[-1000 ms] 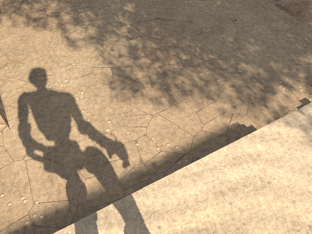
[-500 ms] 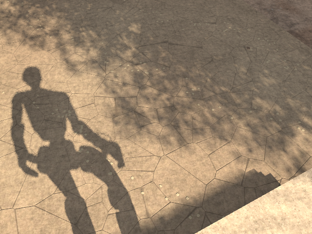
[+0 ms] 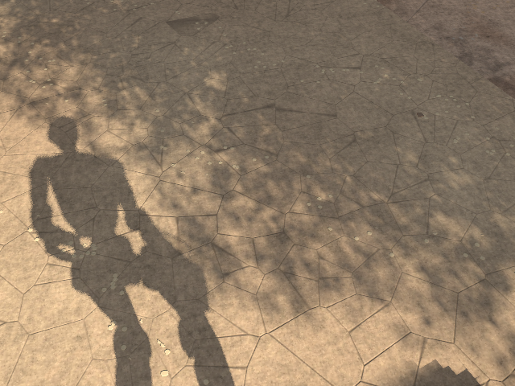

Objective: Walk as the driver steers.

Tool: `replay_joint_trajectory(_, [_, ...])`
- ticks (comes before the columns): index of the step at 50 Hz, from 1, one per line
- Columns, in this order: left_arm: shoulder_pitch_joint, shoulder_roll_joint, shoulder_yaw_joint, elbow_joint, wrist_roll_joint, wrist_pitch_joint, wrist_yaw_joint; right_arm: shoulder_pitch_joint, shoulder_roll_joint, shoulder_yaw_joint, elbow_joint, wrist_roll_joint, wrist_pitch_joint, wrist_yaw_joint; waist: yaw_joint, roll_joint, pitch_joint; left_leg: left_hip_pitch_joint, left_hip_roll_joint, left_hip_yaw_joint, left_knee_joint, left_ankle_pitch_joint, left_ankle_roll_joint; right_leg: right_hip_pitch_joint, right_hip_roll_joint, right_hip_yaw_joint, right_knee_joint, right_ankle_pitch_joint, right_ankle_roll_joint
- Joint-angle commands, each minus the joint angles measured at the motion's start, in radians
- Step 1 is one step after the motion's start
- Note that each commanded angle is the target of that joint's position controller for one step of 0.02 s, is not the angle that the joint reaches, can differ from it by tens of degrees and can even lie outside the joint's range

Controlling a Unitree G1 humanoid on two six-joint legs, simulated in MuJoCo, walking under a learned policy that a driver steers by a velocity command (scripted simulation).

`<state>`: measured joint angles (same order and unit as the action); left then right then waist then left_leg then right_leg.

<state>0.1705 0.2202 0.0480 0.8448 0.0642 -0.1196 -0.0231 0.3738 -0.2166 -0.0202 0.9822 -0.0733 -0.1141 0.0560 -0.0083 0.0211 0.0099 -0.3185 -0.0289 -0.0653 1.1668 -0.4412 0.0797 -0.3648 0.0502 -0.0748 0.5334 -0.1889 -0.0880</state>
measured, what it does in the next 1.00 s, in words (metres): goes down, turning left: left foot 0.16 m lower, then right foot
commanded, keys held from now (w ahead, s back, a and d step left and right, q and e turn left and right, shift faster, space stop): w+q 0.60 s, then q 0.40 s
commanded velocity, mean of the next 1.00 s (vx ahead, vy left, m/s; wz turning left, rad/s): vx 0.40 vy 0.00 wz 0.50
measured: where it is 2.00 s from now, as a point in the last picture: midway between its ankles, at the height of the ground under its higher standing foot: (148, 314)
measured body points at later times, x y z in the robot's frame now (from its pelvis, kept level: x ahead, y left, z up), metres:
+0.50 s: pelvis +0.28 +0.06 -0.12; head +0.31 +0.08 +0.33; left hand +0.09 +0.23 -0.26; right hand +0.56 -0.07 -0.21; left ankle +0.41 +0.21 -0.83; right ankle +0.06 -0.08 -0.72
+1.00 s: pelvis +0.51 +0.09 -0.17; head +0.54 +0.08 +0.28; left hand +0.53 +0.40 -0.24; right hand +0.77 -0.08 -0.29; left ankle +0.41 +0.19 -0.81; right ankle +0.65 +0.04 -0.89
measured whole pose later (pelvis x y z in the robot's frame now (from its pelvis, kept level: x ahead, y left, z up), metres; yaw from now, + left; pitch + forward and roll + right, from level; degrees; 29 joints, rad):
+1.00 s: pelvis +0.51 +0.09 -0.17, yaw +34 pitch +3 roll +1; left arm 0.11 0.21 0.05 0.69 0.03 -0.04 0.04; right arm 0.20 -0.30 -0.09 0.76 0.02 0.03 -0.03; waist -0.02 0.03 -0.02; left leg -0.56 -0.09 -0.09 1.18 -0.51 -0.03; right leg -0.50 -0.04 0.00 0.60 -0.16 0.00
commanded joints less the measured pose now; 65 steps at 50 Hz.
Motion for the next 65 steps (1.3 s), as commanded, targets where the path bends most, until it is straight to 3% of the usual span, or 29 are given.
replay_joint_trajectory(1, [0.146,-0.033,-0.015,0.021,-0.001,0.008,0.012,-0.038,-0.033,0.004,-0.065,-0.021,0.000,-0.019,0.028,-0.031,0.007,-0.337,0.148,-0.099,0.059,0.167,0.026,0.191,-0.352,0.372,-0.324,0.072,-0.215])
replay_joint_trajectory(4, [0.141,0.015,-0.002,0.023,0.017,0.001,0.029,-0.035,0.022,0.019,-0.084,-0.020,0.026,0.009,0.020,-0.020,-0.008,-0.310,0.141,-0.036,-0.056,0.276,-0.008,0.110,-0.258,0.179,-0.354,0.022,-0.181])
replay_joint_trajectory(6, [0.136,-0.036,-0.023,0.033,0.051,-0.019,0.040,-0.052,0.022,0.027,-0.105,-0.043,0.022,0.027,0.008,-0.004,0.009,-0.389,0.176,-0.097,-0.200,0.532,0.001,0.113,-0.247,0.137,-0.299,0.087,-0.141])
replay_joint_trajectory(9, [0.263,-0.024,-0.039,0.093,0.038,-0.025,0.035,-0.137,-0.004,0.017,-0.132,-0.032,0.029,0.023,0.067,-0.045,0.001,-0.302,0.151,-0.010,-0.432,0.893,-0.021,0.052,-0.196,0.023,-0.191,0.023,-0.151])
replay_joint_trajectory(16, [0.458,-0.047,-0.103,0.180,0.038,-0.030,0.025,-0.334,-0.039,0.007,-0.228,-0.028,0.066,0.008,0.104,-0.032,0.147,-0.484,0.175,-0.025,-0.550,0.869,-0.010,0.273,-0.320,0.105,-0.036,-0.046,-0.130])
replay_joint_trajectory(17, [0.369,0.130,-0.021,0.171,-0.115,0.005,0.071,-0.457,-0.069,-0.025,-0.276,0.179,0.069,0.014,0.122,-0.052,0.198,-0.487,0.090,-0.095,-0.493,0.831,-0.007,0.171,-0.334,0.108,0.047,0.007,-0.096])
replay_joint_trajectory(18, [0.394,0.127,-0.022,0.163,-0.116,0.022,0.089,-0.478,-0.062,-0.020,-0.286,0.187,0.074,0.023,0.131,-0.010,0.181,-0.555,0.084,-0.086,-0.511,0.796,-0.012,0.266,-0.338,0.085,0.119,0.058,-0.079])
replay_joint_trajectory(20, [0.467,0.057,-0.019,0.168,-0.089,0.042,0.102,-0.545,-0.005,-0.012,-0.302,0.140,0.090,0.047,0.176,-0.009,0.159,-0.559,0.099,-0.012,-0.582,0.773,-0.026,0.330,-0.344,0.061,0.215,0.032,-0.055])
replay_joint_trajectory(23, [0.453,0.047,-0.006,0.147,-0.092,0.066,0.098,-0.572,0.031,0.001,-0.301,0.125,0.092,0.080,0.190,-0.035,0.156,-0.365,0.088,0.077,-0.689,0.729,-0.019,0.256,-0.333,0.011,0.300,0.130,-0.025])
replay_joint_trajectory(26, [0.374,0.116,0.019,0.128,-0.090,0.050,0.060,-0.128,-0.130,-0.081,-0.146,0.110,0.096,0.030,-0.049,0.001,-0.064,0.325,-0.014,0.195,-0.769,0.833,0.072,0.018,-0.259,-0.088,0.826,0.472,0.031])
replay_joint_trajectory(27, [0.380,0.058,0.018,0.124,-0.075,0.028,0.052,-0.006,-0.218,-0.097,-0.096,0.094,0.099,0.006,-0.078,0.170,-0.083,0.649,0.147,-0.013,-0.660,1.240,0.174,-0.353,-0.126,-0.113,1.342,-0.481,0.111])
replay_joint_trajectory(28, [0.476,0.037,-0.013,0.077,-0.086,-0.006,0.027,0.048,-0.279,-0.089,-0.106,0.069,0.071,-0.005,-0.069,0.224,-0.407,1.019,0.355,-0.265,-0.363,1.482,0.355,-0.580,-0.113,0.091,1.567,-0.685,0.131])
replay_joint_trajectory(29, [0.330,0.092,-0.013,-0.023,-0.117,-0.033,0.013,0.175,-0.254,-0.095,-0.112,0.077,0.081,-0.014,-0.184,0.194,-0.567,1.069,0.418,-0.444,-0.532,1.040,0.452,-0.675,-0.103,0.175,1.521,-0.608,0.141])
replay_joint_trajectory(30, [0.238,0.097,-0.016,-0.078,-0.141,-0.045,0.016,0.168,-0.262,-0.097,-0.091,0.083,0.097,-0.033,-0.149,0.103,-0.508,0.971,0.395,-0.528,-0.705,0.513,0.389,-0.749,-0.143,0.171,1.376,-0.481,0.115])
replay_joint_trajectory(31, [0.161,0.091,-0.015,-0.099,-0.127,-0.034,0.044,-0.002,-0.241,-0.091,-0.138,0.084,0.103,-0.047,-0.085,-0.010,-0.373,0.741,0.389,-0.576,-0.804,0.350,0.345,-0.742,-0.155,0.128,1.338,-0.385,0.129])
replay_joint_trajectory(33, [0.222,0.122,0.010,-0.070,-0.077,0.002,0.075,-0.259,-0.191,-0.066,-0.235,0.061,0.065,-0.043,0.057,-0.116,-0.199,0.249,0.405,-0.542,-0.813,0.617,0.326,-0.536,-0.188,0.188,1.105,-0.204,0.146])
replay_joint_trajectory(35, [0.202,0.106,0.022,-0.090,-0.048,0.029,0.090,-0.355,-0.182,-0.066,-0.258,0.077,0.061,-0.043,0.112,-0.070,-0.026,-0.159,0.230,-0.265,-0.842,0.751,0.237,-0.286,-0.199,0.155,0.663,-0.176,0.185])
replay_joint_trajectory(37, [0.111,0.086,0.021,-0.118,-0.047,0.018,0.088,-0.325,-0.200,-0.080,-0.264,0.067,0.063,-0.068,0.071,0.030,-0.078,-0.265,0.092,-0.120,-0.821,0.813,0.186,-0.050,-0.116,0.095,0.336,0.042,0.186])
replay_joint_trajectory(39, [0.083,0.076,0.019,-0.124,-0.066,0.020,0.075,-0.263,-0.200,-0.085,-0.245,0.082,0.082,-0.085,0.050,0.093,-0.162,-0.157,0.107,-0.138,-0.784,0.765,0.182,0.006,-0.067,0.110,0.204,0.188,0.195])
replay_joint_trajectory(43, [0.049,0.137,0.048,-0.159,-0.049,0.042,0.062,-0.233,-0.130,-0.076,-0.247,0.106,0.111,-0.095,0.076,0.071,-0.142,-0.116,0.067,-0.253,-0.641,0.386,0.065,0.107,-0.055,0.130,0.013,0.228,0.141])
replay_joint_trajectory(44, [0.090,0.163,0.058,-0.154,-0.034,0.040,0.062,-0.216,-0.095,-0.070,-0.254,0.096,0.111,-0.093,0.088,0.026,-0.132,-0.178,-0.004,-0.213,-0.516,0.249,0.014,0.192,-0.126,0.162,-0.026,0.357,0.111])
replay_joint_trajectory(45, [0.139,0.210,0.065,-0.164,-0.016,0.047,0.066,-0.105,-0.030,-0.057,-0.251,0.083,0.107,-0.090,0.051,-0.198,-0.190,-0.350,-0.123,-0.101,-0.222,-0.159,-0.061,0.379,-0.369,0.358,-0.017,0.684,0.007])
replay_joint_trajectory(46, [0.150,0.230,0.069,-0.172,-0.015,0.055,0.054,-0.011,-0.082,-0.059,-0.280,0.097,0.096,-0.081,0.013,-0.389,-0.305,-0.440,-0.120,-0.097,-0.026,-0.280,-0.083,0.447,-0.533,0.639,-0.102,0.630,-0.130])
replay_joint_trajectory(47, [0.089,0.206,0.067,-0.201,-0.029,0.061,0.055,-0.039,-0.161,-0.080,-0.275,0.101,0.105,-0.081,0.014,-0.317,-0.295,-0.482,-0.053,-0.092,0.103,-0.203,-0.098,0.406,-0.505,0.657,-0.146,0.355,-0.155])
replay_joint_trajectory(49, [-0.013,0.137,0.047,-0.218,-0.039,0.086,0.066,-0.142,-0.191,-0.098,-0.284,0.096,0.156,-0.095,0.021,-0.178,-0.171,-0.479,0.015,-0.040,0.161,-0.056,-0.122,0.234,-0.392,0.447,-0.187,0.061,-0.099])
replay_joint_trajectory(54, [-0.093,0.159,0.055,-0.217,-0.037,0.095,0.078,-0.166,-0.118,-0.087,-0.322,0.092,0.188,-0.092,-0.010,-0.173,-0.109,-0.290,0.026,0.056,-0.050,0.090,-0.131,0.042,-0.320,0.177,-0.242,0.121,-0.078])
replay_joint_trajectory(62, [-0.071,0.212,0.082,-0.161,-0.099,0.092,0.063,-0.132,-0.137,-0.096,-0.318,0.084,0.166,-0.050,-0.019,-0.193,-0.130,-0.002,0.029,0.157,-0.537,0.108,-0.020,0.031,-0.378,0.126,-0.284,-0.315,-0.045])
replay_joint_trajectory(64, [-0.068,0.162,0.071,-0.144,-0.088,0.101,0.057,0.009,-0.138,-0.109,-0.238,0.085,0.159,-0.055,-0.057,-0.098,-0.112,0.189,-0.016,0.168,-0.684,0.082,0.031,-0.077,-0.301,0.018,-0.109,-0.394,0.018])
replay_joint_trajectory(65, [-0.107,0.084,0.049,-0.164,-0.069,0.102,0.044,0.090,-0.200,-0.127,-0.215,0.092,0.150,-0.066,-0.081,0.104,-0.076,0.315,0.171,-0.147,-0.823,-0.115,0.118,-0.299,-0.203,-0.097,0.245,-0.377,0.095])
